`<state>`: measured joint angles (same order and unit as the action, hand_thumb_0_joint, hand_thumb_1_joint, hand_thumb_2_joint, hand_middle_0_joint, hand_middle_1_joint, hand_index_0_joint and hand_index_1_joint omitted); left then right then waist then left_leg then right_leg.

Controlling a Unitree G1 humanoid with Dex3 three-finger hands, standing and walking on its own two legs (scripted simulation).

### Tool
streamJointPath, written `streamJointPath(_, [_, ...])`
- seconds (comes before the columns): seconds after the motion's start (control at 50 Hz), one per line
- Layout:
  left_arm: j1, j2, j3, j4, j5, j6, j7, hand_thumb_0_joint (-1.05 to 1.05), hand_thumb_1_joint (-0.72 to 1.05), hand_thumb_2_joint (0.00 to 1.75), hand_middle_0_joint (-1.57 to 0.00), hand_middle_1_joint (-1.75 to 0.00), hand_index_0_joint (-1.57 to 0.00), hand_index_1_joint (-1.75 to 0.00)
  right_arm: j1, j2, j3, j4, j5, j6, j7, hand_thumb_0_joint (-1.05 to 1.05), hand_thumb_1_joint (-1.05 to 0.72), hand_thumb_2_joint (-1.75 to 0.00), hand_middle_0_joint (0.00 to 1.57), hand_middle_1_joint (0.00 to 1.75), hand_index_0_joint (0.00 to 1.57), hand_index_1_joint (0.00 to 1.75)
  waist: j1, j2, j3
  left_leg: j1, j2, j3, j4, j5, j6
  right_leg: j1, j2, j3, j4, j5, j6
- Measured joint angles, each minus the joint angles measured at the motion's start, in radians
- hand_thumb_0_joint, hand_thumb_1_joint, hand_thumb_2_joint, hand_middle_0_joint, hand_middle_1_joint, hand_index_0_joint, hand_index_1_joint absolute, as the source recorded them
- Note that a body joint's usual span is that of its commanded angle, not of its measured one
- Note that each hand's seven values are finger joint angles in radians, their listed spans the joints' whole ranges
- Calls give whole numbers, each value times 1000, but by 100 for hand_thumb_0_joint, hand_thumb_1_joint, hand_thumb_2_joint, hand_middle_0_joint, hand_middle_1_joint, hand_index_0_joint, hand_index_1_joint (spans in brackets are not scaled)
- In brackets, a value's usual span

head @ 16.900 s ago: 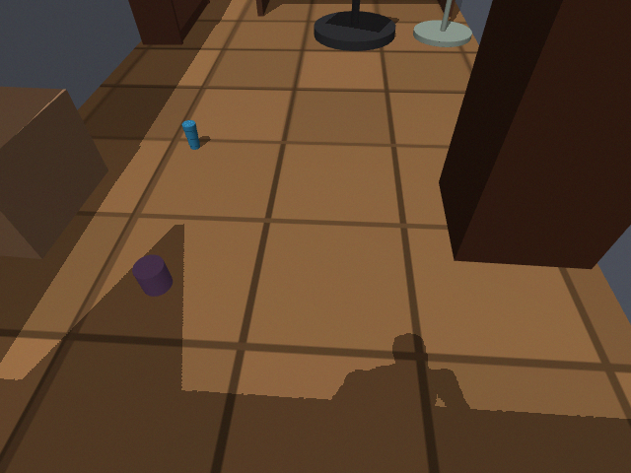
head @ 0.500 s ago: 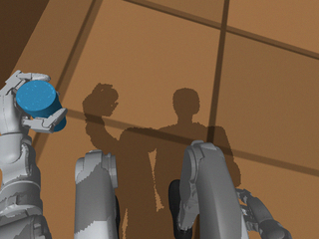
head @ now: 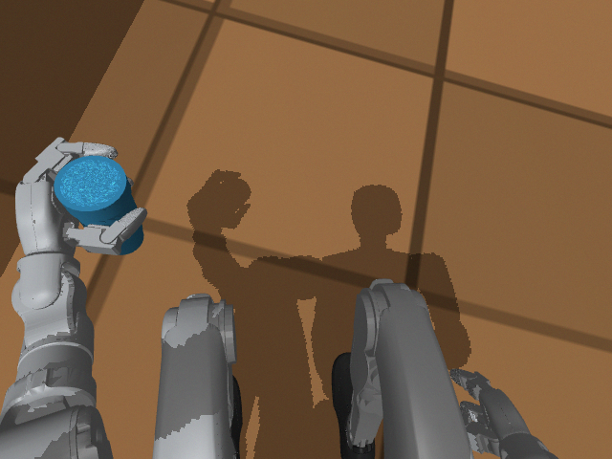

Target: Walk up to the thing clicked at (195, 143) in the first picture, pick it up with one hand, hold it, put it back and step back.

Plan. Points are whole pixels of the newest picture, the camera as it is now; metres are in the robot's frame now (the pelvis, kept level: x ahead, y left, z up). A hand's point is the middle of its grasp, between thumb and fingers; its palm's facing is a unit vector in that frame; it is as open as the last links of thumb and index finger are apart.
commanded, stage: settle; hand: left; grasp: from the side
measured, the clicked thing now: (109, 213) +0.43 +0.24 -0.06
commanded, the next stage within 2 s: lift in 0.08 s
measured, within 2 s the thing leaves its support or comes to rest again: neither
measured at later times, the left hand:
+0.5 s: hand (102, 198) +0.42 +0.23 +0.00, palm faces +0.12 -0.99 -0.04, open 9.6 cm
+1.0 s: hand (29, 135) +0.40 +0.21 +0.16, palm faces +0.14 -0.99 -0.05, open 9.6 cm
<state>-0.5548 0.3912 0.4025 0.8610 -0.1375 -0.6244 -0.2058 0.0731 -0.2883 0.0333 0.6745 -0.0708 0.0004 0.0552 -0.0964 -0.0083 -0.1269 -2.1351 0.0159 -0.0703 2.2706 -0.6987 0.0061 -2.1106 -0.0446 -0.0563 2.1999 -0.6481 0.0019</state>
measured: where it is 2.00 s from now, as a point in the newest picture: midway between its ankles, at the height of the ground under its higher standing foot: (290, 443)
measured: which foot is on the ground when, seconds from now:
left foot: down 0.00-1.00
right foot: down 0.00-1.00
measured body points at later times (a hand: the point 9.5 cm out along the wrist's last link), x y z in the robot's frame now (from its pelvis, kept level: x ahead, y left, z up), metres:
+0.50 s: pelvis +0.00 +0.00 +0.02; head +0.19 +0.03 +0.43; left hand +0.41 +0.28 +0.01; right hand +0.14 -0.27 -0.10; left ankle +0.08 +0.12 -0.34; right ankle +0.11 -0.12 -0.34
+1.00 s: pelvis +0.02 +0.00 +0.15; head +0.19 +0.02 +0.57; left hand +0.39 +0.27 +0.17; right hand +0.20 -0.25 +0.02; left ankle +0.08 +0.12 -0.34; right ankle +0.11 -0.12 -0.34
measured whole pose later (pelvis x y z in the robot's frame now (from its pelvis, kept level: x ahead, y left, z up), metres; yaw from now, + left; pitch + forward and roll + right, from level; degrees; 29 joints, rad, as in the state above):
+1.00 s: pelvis +0.02 +0.00 +0.15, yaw +2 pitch +31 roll -3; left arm -0.25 0.27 0.25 0.37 -0.19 -0.38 -0.11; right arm 0.11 -0.26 -0.01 0.61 0.03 -0.03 -0.02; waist -0.03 0.02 -0.19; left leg -1.67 0.03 -0.04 1.81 -0.67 0.00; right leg -1.66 -0.03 -0.05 1.76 -0.63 0.00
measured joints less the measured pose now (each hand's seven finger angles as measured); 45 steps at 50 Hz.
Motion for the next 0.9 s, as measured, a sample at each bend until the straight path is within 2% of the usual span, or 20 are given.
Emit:
streamJointPath(0.28, [-13,-17,6,24,13,-8,10,2,-26,104,-84,-97,-71,-96,21,5,-2,12,-1,-3,-1,0,-91,-90,20,30,20,30,-8,3,-8,21,0,5,-27,6,-3,16,0,4,-20,4,-3])
streamJointPath(0.46, [23,-29,-13,-26,-21,18,-21,2,-26,104,-84,-97,-71,-96,36,1,-12,6,19,-8,-11,0,-93,-90,20,30,20,30,1,10,-26,55,0,13,-64,6,-3,46,0,9,-52,2,-3])
streamJointPath(0.72, [143,-72,-69,-226,-50,106,4,2,-27,104,-84,-97,-71,-96,37,12,-28,-40,61,-24,-42,1,-92,-90,20,30,20,30,27,17,-58,182,4,22,-209,12,-4,169,3,12,-192,6,-2])
streamJointPath(0.9, [241,-106,-121,-401,-59,196,66,2,-27,104,-84,-96,-72,-96,33,20,-38,-58,89,-27,-65,1,-91,-90,20,30,20,30,52,28,-68,349,6,30,-364,15,-3,335,6,12,-343,6,1])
